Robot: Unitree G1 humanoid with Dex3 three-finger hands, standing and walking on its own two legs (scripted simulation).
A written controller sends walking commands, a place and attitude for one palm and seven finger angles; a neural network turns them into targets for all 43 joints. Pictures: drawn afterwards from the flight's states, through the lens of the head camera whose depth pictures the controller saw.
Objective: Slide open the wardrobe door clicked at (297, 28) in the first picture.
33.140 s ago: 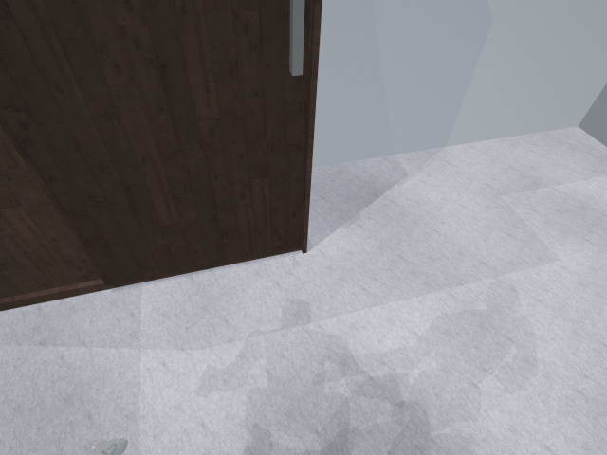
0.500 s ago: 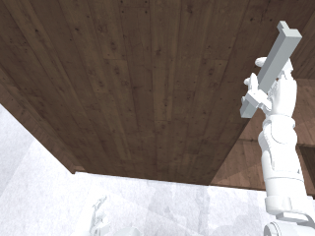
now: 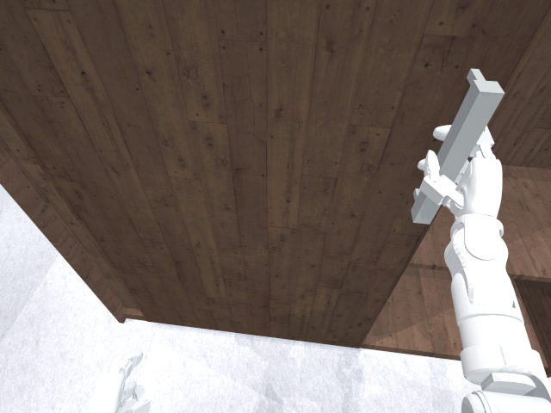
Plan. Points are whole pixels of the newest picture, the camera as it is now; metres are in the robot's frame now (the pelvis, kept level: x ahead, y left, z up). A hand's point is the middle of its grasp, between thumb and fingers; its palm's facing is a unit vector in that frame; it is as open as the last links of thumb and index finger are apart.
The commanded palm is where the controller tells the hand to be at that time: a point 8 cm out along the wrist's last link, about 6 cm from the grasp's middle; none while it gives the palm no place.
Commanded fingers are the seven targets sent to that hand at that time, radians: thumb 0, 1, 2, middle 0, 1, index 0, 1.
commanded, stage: stop walking and hold the door there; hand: right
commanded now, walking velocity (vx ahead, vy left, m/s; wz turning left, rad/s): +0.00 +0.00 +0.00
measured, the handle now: (444, 154) +0.43 -0.23 +0.17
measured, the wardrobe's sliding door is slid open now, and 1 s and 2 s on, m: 0.64 0.64 0.64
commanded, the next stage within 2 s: loosen the grip on the handle in 0.06 s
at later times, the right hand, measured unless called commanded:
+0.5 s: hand (431, 180) +0.39 -0.20 +0.15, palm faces +0.30 +0.95 -0.11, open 11.3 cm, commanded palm +0.35 -0.25 +0.15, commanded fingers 0.00 0.55 -0.20 0.34 1.27 0.34 1.27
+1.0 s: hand (435, 178) +0.40 -0.21 +0.16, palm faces +0.28 +0.96 -0.09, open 14.3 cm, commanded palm +0.36 -0.27 +0.15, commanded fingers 0.00 0.55 -0.20 0.25 1.15 0.25 1.15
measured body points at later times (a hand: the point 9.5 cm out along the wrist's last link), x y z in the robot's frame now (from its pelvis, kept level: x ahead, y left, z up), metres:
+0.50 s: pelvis -0.01 +0.01 -0.01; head -0.01 +0.01 +0.44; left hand +0.12 +0.26 -0.11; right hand +0.37 -0.25 +0.16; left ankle +0.00 +0.09 -0.74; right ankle +0.05 -0.11 -0.74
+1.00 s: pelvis +0.01 -0.01 -0.01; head +0.01 -0.01 +0.44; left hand +0.16 +0.23 -0.11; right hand +0.37 -0.26 +0.16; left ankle +0.00 +0.09 -0.74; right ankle +0.05 -0.11 -0.74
